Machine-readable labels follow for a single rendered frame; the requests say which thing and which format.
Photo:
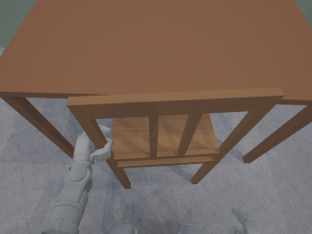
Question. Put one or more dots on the chair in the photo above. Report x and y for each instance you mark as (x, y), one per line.
(169, 129)

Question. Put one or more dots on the table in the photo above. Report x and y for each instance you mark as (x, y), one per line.
(82, 48)

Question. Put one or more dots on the robot left shin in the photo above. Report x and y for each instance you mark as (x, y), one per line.
(127, 222)

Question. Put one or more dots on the robot left hand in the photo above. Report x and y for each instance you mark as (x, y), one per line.
(85, 150)

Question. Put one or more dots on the robot left thigh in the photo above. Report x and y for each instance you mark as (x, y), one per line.
(125, 228)

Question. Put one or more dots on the left robot forearm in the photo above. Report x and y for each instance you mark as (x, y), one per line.
(69, 207)

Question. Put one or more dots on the robot right hand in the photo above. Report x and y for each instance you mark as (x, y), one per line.
(249, 226)

